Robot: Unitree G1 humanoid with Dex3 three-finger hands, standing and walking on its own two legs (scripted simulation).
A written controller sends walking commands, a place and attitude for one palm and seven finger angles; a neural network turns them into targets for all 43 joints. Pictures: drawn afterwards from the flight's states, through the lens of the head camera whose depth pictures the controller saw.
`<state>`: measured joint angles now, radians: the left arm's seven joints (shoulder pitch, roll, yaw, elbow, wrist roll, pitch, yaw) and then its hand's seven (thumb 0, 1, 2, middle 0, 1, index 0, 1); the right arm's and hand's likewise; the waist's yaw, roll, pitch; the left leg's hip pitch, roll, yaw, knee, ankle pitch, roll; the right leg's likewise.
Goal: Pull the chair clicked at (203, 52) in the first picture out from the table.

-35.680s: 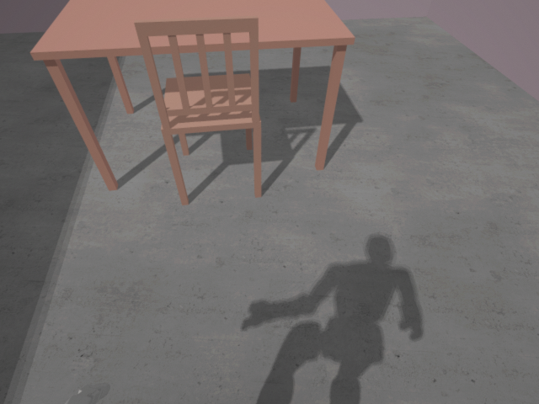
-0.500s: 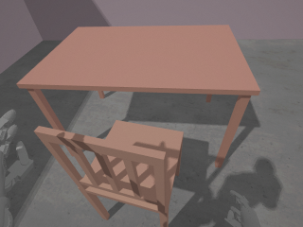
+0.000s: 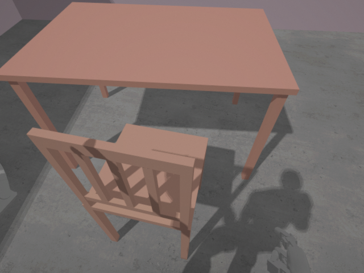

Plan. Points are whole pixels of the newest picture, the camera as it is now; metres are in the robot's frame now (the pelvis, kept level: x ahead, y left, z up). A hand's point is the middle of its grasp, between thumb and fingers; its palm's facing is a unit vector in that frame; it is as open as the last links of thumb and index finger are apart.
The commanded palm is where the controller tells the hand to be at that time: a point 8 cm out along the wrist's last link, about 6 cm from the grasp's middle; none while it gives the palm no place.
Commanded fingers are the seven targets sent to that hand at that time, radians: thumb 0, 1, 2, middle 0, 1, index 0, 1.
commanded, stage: step back with the hand held close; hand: left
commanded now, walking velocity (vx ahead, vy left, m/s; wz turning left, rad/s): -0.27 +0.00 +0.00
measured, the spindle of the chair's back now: (123, 184) +0.35 +0.19 -0.09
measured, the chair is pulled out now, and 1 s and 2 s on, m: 0.29 0.29 0.29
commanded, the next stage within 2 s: stop stepping back and stand still in 1.28 s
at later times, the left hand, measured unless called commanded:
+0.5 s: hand (0, 224) +0.15 +0.26 +0.17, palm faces +0.48 -0.66 -0.57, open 7.4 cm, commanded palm +0.08 +0.29 +0.18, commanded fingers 0.00 0.90 0.90 -0.20 -0.30 -0.20 -0.30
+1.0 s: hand (12, 231) +0.14 +0.23 +0.18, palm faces +0.46 -0.73 -0.50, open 7.4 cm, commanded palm +0.06 +0.27 +0.18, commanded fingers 0.00 0.90 0.90 -0.20 -0.30 -0.20 -0.30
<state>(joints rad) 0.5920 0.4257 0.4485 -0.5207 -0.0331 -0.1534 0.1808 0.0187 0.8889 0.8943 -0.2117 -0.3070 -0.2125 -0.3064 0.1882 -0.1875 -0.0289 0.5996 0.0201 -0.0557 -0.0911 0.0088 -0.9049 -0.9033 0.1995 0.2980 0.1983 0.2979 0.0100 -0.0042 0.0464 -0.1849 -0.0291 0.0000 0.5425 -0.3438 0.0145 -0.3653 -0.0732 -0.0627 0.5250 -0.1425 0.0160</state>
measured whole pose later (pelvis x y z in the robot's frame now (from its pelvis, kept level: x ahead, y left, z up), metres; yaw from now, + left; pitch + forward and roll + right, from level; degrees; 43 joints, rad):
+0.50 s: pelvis -0.05 -0.02 -0.01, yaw +2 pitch -1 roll +1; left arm 0.57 0.46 0.49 -0.54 0.01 -0.19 0.20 0.02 0.89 0.89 -0.21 -0.31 -0.21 -0.31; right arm 0.26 -0.22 -0.04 0.60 0.02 -0.10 -0.08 0.01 -0.90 -0.90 0.20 0.30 0.20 0.30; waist -0.01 0.00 0.05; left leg -0.33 0.00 -0.01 0.68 -0.35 0.00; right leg -0.46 -0.04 -0.06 0.57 -0.11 -0.01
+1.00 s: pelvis -0.07 -0.03 +0.00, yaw +2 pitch +3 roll -3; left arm 0.46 0.40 0.45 -0.56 -0.01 -0.24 0.16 0.02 0.89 0.90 -0.21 -0.31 -0.21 -0.31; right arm 0.10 -0.17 -0.02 0.67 -0.01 -0.16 -0.04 0.01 -0.90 -0.90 0.20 0.30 0.20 0.30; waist 0.05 0.04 0.11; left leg -0.43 0.12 0.00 0.63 -0.22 -0.04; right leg -0.26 0.04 -0.06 0.48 -0.26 -0.01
